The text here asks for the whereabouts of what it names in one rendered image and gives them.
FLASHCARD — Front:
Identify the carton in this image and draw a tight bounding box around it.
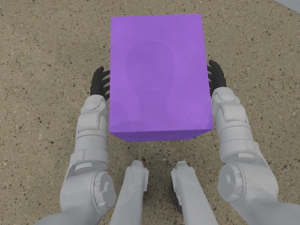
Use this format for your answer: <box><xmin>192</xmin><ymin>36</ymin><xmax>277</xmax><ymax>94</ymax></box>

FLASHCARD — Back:
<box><xmin>109</xmin><ymin>13</ymin><xmax>214</xmax><ymax>143</ymax></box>

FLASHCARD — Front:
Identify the right robot hand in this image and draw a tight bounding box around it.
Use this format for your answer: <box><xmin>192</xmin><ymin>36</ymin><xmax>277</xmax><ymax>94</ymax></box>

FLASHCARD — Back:
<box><xmin>207</xmin><ymin>60</ymin><xmax>227</xmax><ymax>97</ymax></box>

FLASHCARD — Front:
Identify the robot right shin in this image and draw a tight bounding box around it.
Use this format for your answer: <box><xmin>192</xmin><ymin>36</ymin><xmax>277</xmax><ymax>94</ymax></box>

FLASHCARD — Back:
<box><xmin>175</xmin><ymin>160</ymin><xmax>195</xmax><ymax>205</ymax></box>

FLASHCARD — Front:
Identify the robot left upper arm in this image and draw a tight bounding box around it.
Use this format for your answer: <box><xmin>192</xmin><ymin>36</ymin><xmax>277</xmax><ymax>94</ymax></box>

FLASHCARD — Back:
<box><xmin>34</xmin><ymin>170</ymin><xmax>116</xmax><ymax>225</ymax></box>

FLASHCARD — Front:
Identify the robot left forearm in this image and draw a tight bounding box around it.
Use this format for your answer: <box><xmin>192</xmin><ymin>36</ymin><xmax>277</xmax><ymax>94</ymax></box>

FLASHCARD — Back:
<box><xmin>59</xmin><ymin>95</ymin><xmax>110</xmax><ymax>209</ymax></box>

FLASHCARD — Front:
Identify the robot right forearm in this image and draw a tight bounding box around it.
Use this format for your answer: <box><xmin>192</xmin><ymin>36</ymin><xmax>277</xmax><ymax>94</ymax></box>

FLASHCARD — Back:
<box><xmin>211</xmin><ymin>86</ymin><xmax>278</xmax><ymax>194</ymax></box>

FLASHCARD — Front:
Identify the left robot hand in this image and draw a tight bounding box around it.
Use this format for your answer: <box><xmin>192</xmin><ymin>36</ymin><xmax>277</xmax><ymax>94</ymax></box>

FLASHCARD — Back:
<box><xmin>90</xmin><ymin>67</ymin><xmax>111</xmax><ymax>101</ymax></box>

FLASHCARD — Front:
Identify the robot right upper arm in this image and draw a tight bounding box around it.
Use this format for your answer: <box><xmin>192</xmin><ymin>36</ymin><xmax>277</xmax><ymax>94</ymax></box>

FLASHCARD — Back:
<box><xmin>217</xmin><ymin>161</ymin><xmax>300</xmax><ymax>225</ymax></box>

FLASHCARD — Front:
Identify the robot right foot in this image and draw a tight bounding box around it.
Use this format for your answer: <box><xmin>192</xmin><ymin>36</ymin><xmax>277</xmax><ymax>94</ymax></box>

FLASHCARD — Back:
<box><xmin>171</xmin><ymin>177</ymin><xmax>183</xmax><ymax>215</ymax></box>

